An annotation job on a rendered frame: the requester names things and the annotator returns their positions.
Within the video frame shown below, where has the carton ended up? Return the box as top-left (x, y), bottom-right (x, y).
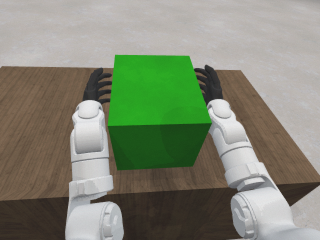
top-left (107, 55), bottom-right (212, 171)

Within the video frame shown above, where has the robot right forearm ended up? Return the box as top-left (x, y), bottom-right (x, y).
top-left (207, 99), bottom-right (294, 223)

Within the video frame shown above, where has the robot left upper arm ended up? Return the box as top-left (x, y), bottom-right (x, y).
top-left (66, 201), bottom-right (124, 240)

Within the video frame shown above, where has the robot left forearm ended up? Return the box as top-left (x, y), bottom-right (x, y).
top-left (65, 100), bottom-right (114, 240)

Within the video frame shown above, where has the pedestal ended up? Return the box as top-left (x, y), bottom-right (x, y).
top-left (0, 66), bottom-right (320, 240)

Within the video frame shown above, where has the robot right upper arm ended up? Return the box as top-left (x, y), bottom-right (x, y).
top-left (230, 187), bottom-right (320, 240)

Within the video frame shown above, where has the robot left hand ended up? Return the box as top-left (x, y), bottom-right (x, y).
top-left (82, 67), bottom-right (112, 105)

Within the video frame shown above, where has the robot right hand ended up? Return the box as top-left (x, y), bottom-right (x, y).
top-left (194, 64), bottom-right (224, 107)

